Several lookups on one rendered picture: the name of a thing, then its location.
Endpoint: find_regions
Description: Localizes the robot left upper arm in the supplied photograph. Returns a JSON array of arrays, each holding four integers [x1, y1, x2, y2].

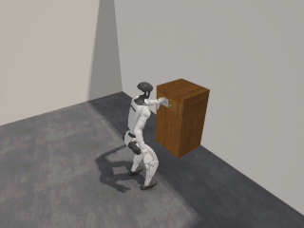
[[132, 96, 149, 106]]

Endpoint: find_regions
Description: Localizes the handle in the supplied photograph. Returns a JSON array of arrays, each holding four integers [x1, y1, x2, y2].
[[162, 102, 171, 108]]

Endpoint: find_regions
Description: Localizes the robot left hand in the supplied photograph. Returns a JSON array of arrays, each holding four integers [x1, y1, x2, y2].
[[157, 97, 169, 109]]

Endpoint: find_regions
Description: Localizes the robot right upper arm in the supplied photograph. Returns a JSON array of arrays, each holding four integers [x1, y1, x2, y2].
[[133, 106, 151, 136]]

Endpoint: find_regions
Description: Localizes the left robot forearm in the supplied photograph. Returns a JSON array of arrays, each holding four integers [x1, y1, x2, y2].
[[147, 99, 161, 106]]

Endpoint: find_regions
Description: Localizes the right robot forearm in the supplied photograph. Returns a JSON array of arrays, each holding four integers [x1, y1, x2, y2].
[[135, 130, 148, 156]]

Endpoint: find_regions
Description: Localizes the drawer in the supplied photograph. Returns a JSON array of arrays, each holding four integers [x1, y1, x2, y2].
[[158, 92, 182, 115]]

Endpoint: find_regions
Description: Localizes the cabinet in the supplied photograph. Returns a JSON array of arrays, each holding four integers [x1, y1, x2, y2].
[[156, 78, 210, 158]]

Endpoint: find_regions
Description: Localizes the robot right shin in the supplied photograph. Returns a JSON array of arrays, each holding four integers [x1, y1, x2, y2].
[[144, 161, 159, 186]]

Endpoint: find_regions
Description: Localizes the right robot thigh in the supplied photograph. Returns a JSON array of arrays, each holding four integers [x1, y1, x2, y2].
[[130, 142, 158, 165]]

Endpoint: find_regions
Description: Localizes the robot right hand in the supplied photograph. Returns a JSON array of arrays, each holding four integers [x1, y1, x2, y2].
[[142, 154, 154, 170]]

